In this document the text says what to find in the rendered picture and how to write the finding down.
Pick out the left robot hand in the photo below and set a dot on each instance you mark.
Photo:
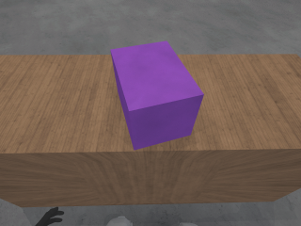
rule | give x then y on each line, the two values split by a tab
48	219

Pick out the carton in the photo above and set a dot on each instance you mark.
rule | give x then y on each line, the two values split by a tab
159	97

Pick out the pedestal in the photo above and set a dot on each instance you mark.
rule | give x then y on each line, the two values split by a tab
64	140

